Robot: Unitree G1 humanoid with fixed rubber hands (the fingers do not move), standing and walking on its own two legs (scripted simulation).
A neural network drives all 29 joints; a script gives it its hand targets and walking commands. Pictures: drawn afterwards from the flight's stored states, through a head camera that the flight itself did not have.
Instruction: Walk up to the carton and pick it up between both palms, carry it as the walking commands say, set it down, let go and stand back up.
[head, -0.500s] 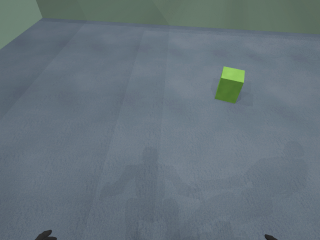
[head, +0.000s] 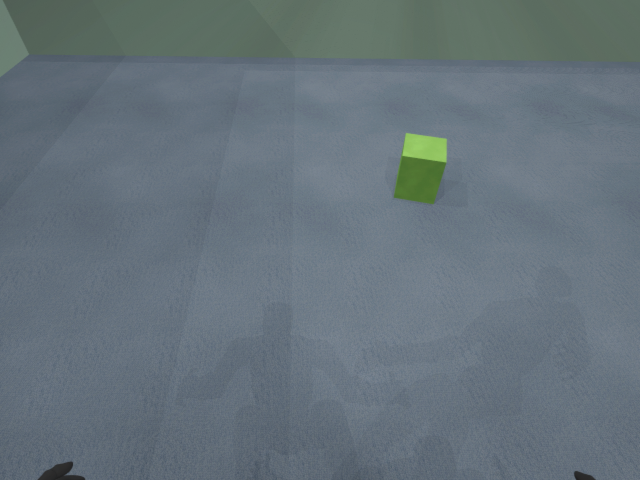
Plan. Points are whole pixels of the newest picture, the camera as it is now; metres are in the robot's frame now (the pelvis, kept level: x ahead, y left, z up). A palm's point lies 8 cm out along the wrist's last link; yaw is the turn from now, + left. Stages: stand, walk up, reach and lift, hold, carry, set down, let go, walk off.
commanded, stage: walk up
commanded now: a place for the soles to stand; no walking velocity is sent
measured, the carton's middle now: (419, 168) +1.65 -0.53 -0.65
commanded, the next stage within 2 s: none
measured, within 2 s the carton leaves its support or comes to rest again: neither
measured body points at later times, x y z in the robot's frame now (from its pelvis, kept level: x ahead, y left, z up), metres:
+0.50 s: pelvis +0.19 -0.06 -0.02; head +0.18 -0.05 +0.43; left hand +0.30 +0.28 -0.11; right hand +0.28 -0.42 -0.07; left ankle +0.28 +0.03 -0.74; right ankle +0.11 -0.18 -0.73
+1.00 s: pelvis +0.41 -0.15 -0.01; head +0.44 -0.17 +0.44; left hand +0.68 +0.11 -0.07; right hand +0.35 -0.49 -0.11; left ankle +0.42 +0.01 -0.68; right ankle +0.44 -0.26 -0.74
